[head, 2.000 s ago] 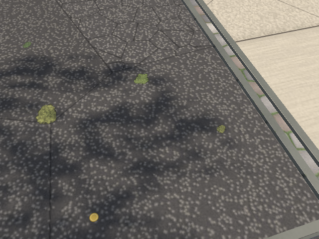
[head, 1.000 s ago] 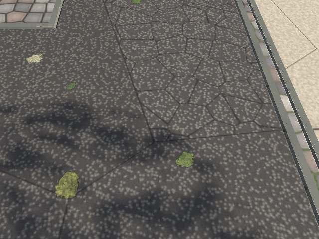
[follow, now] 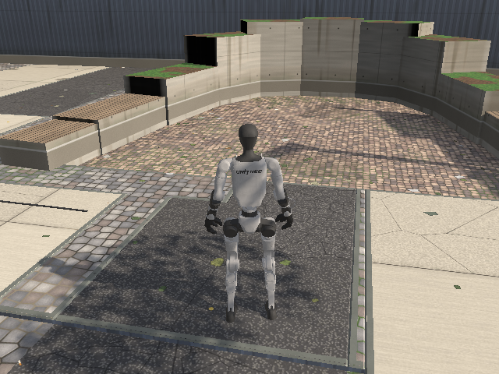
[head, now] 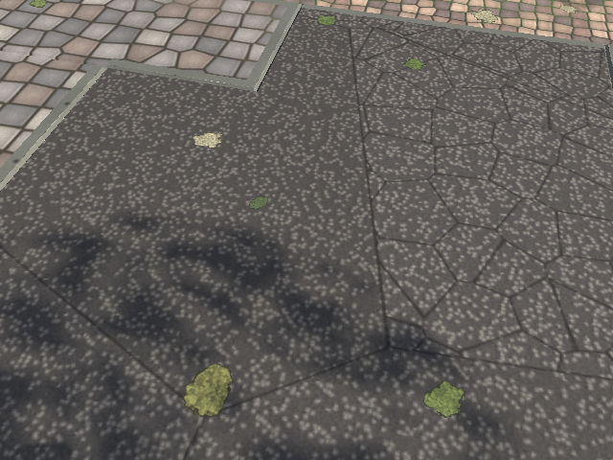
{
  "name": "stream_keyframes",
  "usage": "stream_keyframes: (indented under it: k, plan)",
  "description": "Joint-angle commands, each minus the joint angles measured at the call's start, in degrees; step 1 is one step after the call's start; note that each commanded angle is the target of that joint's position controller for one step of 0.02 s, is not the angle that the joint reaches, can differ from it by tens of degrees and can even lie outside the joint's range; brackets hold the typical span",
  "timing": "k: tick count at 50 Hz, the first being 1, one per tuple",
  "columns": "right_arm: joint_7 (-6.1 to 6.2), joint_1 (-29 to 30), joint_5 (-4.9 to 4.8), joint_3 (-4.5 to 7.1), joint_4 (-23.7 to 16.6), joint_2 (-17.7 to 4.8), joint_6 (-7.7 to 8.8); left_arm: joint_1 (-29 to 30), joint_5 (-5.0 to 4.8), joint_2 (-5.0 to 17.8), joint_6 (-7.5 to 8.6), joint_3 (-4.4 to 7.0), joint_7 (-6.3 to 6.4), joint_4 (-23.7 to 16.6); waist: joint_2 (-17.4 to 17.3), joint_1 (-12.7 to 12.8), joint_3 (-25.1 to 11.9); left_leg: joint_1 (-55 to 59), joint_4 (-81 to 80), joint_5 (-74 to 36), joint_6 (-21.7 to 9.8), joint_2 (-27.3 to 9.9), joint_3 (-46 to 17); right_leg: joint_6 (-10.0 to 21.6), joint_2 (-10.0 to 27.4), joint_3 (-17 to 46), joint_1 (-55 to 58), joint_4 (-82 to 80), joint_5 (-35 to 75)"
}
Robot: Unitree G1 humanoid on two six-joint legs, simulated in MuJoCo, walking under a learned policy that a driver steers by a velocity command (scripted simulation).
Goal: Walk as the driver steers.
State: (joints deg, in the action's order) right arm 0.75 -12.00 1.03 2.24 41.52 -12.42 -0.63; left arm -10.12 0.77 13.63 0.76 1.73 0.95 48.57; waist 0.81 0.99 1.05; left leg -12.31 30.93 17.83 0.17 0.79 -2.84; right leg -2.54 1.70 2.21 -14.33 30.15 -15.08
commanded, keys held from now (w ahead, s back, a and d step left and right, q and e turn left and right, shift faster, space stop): no key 0.40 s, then w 0.36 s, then no key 0.24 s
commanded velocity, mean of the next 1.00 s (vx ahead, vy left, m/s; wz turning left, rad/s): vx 0.15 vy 0.00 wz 0.01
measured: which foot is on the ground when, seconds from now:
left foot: down 0.00-0.62, up 0.64-1.00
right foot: down 0.00-1.00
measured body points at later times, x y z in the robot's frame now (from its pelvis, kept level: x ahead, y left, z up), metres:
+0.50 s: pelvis +0.01 +0.00 +0.00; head +0.01 +0.00 +0.45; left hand +0.05 +0.27 -0.15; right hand +0.08 -0.25 -0.14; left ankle -0.01 +0.12 -0.73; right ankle +0.01 -0.14 -0.73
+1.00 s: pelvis +0.16 -0.02 +0.00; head +0.20 -0.03 +0.45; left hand +0.09 +0.22 -0.14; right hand +0.38 -0.25 -0.10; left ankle +0.32 +0.09 -0.71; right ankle +0.03 -0.12 -0.73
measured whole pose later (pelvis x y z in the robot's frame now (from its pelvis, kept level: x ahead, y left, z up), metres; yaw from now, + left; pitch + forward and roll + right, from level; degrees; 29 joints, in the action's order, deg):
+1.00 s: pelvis +0.16 -0.02 +0.00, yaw -1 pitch +1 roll +0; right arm -1.2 0.0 -1.0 2.3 46.7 -13.4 3.8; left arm -25.1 0.0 11.5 3.4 0.9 1.1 60.7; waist -2.0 5.0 2.6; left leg -31.3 32.3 0.0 -1.8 -1.3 1.1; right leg 1.7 -1.8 -1.2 4.3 14.7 -20.0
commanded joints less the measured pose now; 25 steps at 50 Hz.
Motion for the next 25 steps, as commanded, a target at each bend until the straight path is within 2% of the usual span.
stream_keyframes:
  k: [1, 9, 20, 21, 22, 23, 25]
  plan:
    - [0.40, 0.9, -0.10, 1.42, -3.0, -6.4, 1.26, 0.5, -0.14, 5.8, 0.48, 1.54, 0.51, -1.9, -3.9, 0.1, -0.6, -3.1, -7.5, -7.0, -2.2, -3.9, -4.5, 0.8, 0.7, 0.2, 2.0, -2.8, 6.4]
    - [0.55, -0.6, -0.34, 1.16, -0.3, -5.7, 1.63, -0.7, -0.39, 6.0, 0.25, 1.81, 0.99, 2.3, -1.7, 0.0, -0.7, -2.2, -7.3, -8.0, -2.4, -3.2, -3.7, 0.2, 0.8, 0.3, 2.7, -3.3, 7.6]
    - [0.89, -2.4, -0.64, 0.98, 5.1, -5.2, 1.67, -2.4, -0.66, 5.9, -0.19, 1.87, 1.72, 7.6, -1.3, 0.0, 0.0, -1.3, -7.5, -9.6, -2.0, -2.1, -2.1, 0.4, 0.6, 0.1, 3.1, -4.1, 8.5]
    - [1.00, -3.6, -0.69, 0.96, 6.1, -5.0, 1.54, -3.5, -0.70, 5.2, -0.29, 1.70, 1.76, 8.5, -1.9, -0.1, -1.1, -0.7, -8.3, -3.4, -2.2, -1.7, -1.8, 0.6, -0.3, -1.0, 3.4, -3.8, 3.4]
    - [1.17, -4.1, -1.07, 1.38, 6.6, -6.2, 1.26, -3.7, -1.09, 5.1, -0.37, 1.77, 1.82, 9.0, -3.0, -0.5, -0.1, -1.2, -9.3, 7.7, -3.2, -1.5, -2.5, 1.1, -2.1, -3.0, 1.4, -1.6, -4.7]
    - [1.28, -4.6, -1.43, 1.90, 6.9, -7.9, 1.08, -3.1, -1.38, 5.1, -0.20, 1.83, 1.83, 8.8, -5.3, -1.1, 1.8, -2.4, -11.5, 18.9, -4.9, -3.2, -5.5, 1.7, -3.6, -4.7, -2.0, 1.6, -11.7]
    - [1.26, -7.4, -1.98, 2.60, 7.4, -10.6, 1.64, -0.3, -1.74, 3.9, 1.26, 1.57, 1.34, 7.0, -11.5, -2.7, 5.7, -2.3, -19.1, 32.3, -10.1, -11.9, -18.2, 2.8, -3.6, -5.9, -10.0, 10.4, -12.8]
Keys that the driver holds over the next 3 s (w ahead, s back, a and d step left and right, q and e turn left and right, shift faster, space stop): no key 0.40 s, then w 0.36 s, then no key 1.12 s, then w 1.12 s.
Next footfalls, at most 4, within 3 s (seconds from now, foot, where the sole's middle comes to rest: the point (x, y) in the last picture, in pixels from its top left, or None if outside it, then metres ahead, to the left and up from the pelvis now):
1.04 left None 0.36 0.08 -0.77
1.34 right None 0.31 -0.15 -0.77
2.62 right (373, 357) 0.77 -0.13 -0.77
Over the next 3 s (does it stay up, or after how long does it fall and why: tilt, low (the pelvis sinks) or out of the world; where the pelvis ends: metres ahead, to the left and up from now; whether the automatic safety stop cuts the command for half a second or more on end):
stays up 0.78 -0.04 0.01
